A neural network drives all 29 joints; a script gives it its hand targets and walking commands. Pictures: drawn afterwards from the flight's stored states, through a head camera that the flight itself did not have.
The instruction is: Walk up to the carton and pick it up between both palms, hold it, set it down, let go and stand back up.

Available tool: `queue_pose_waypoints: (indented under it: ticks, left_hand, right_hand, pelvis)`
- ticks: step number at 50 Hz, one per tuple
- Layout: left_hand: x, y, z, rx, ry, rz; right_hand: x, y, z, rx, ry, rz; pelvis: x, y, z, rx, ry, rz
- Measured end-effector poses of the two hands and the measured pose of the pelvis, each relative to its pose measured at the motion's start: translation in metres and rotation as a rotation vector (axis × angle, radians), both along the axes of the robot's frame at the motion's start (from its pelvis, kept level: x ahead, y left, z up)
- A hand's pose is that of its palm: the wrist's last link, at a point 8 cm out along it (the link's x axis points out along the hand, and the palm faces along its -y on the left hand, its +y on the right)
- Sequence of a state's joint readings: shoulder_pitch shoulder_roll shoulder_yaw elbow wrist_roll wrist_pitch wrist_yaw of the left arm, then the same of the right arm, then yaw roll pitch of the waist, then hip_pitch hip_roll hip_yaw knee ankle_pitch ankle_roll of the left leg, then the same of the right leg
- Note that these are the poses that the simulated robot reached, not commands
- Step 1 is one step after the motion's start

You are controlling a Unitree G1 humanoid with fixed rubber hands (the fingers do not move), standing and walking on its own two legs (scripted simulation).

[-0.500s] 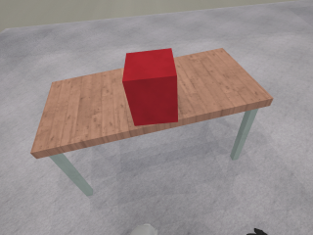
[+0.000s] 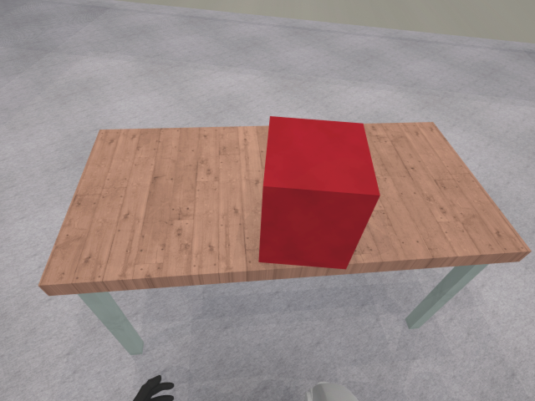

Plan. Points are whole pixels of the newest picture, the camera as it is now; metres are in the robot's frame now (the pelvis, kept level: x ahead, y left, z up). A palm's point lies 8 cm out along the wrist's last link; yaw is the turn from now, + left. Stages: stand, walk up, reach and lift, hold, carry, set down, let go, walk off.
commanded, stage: walk up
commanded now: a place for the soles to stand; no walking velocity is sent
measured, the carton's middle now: (309, 195) +0.54 -0.10 -0.05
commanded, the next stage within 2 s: reach and lift in 1.78 s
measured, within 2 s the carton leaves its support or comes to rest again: neither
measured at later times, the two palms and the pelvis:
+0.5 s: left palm (162, 396) +0.18 +0.18 -0.12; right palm out of the picture +0.15 -0.24 -0.12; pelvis +0.04 -0.03 -0.02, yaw -3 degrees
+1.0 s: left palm out of the picture +0.17 +0.17 -0.12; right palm out of the picture +0.15 -0.25 -0.11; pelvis +0.06 -0.04 +0.00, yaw -5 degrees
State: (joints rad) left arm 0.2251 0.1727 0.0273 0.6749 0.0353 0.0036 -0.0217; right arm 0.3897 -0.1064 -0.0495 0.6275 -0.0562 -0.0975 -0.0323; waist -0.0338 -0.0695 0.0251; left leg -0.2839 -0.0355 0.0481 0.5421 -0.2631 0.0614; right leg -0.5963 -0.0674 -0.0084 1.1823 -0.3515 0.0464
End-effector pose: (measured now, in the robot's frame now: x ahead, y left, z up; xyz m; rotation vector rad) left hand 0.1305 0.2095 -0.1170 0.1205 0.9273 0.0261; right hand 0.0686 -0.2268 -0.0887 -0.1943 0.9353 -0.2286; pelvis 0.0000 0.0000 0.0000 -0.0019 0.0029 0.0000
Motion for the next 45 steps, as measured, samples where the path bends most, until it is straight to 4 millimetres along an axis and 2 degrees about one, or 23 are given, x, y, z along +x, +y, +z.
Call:
queue_pose_waypoints:
  ticks: [5,9,12,18,22,29,36,40,45]
  left_hand:
    - [0.04,-0.029,0.004,-0.014,-0.007,-0.051]
    - [0.064,-0.051,0.0,0.001,-0.031,-0.068]
    - [0.071,-0.059,0.0,0.006,-0.043,-0.043]
    - [0.065,-0.054,0.006,0.027,-0.048,0.027]
    - [0.058,-0.042,0.002,0.028,-0.043,0.039]
    - [0.035,-0.027,-0.004,0.012,0.019,0.033]
    - [0.011,-0.024,-0.005,0.028,0.093,0.034]
    - [0.008,-0.026,-0.004,0.037,0.117,0.033]
    - [0.018,-0.03,-0.002,0.042,0.108,0.024]
  right_hand:
    - [0.002,-0.015,-0.005,0.017,0.045,-0.053]
    - [0.018,-0.03,-0.024,0.054,0.055,-0.069]
    - [0.034,-0.037,-0.038,0.071,0.068,-0.056]
    - [0.068,-0.032,-0.039,0.077,0.057,0.006]
    - [0.082,-0.023,-0.033,0.078,0.003,0.037]
    - [0.071,-0.013,-0.02,0.095,-0.009,0.021]
    - [0.081,-0.015,-0.019,0.115,-0.017,0.019]
    - [0.085,-0.017,-0.021,0.121,-0.017,0.013]
    - [0.085,-0.021,-0.024,0.123,-0.002,0.0]
  pelvis:
    - [0.021,-0.009,0.002,0.009,0.006,-0.017]
    - [0.037,-0.023,-0.009,0.028,0.0,-0.028]
    - [0.042,-0.029,-0.015,0.005,-0.001,-0.037]
    - [0.041,-0.034,-0.014,-0.002,0.0,-0.042]
    - [0.038,-0.032,-0.017,-0.011,-0.001,-0.042]
    - [0.039,-0.028,-0.009,0.003,-0.026,-0.052]
    - [0.047,-0.028,-0.005,0.011,-0.03,-0.06]
    - [0.05,-0.029,-0.004,0.012,-0.027,-0.066]
    - [0.054,-0.032,-0.003,0.014,-0.023,-0.075]
